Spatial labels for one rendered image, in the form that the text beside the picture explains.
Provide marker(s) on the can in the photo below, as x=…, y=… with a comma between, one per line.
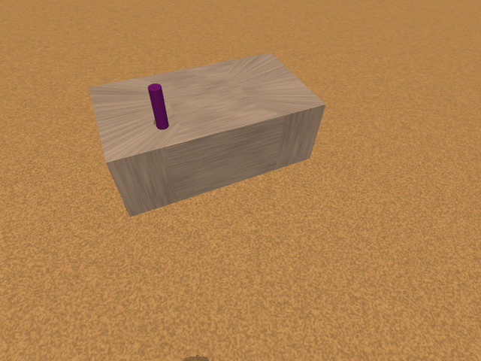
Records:
x=158, y=104

